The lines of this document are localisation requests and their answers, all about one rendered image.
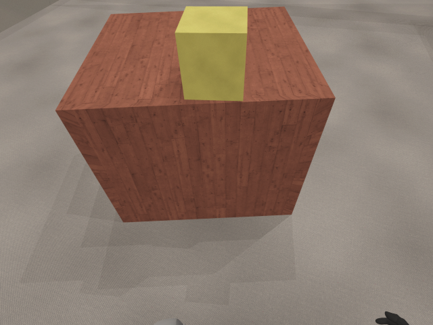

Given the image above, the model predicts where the carton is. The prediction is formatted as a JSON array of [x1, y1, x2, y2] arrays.
[[175, 6, 248, 101]]

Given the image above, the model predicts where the right robot hand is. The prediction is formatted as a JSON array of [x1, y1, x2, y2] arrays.
[[375, 311, 409, 325]]

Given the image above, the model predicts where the pedestal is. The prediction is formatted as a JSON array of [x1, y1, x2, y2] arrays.
[[55, 7, 335, 223]]

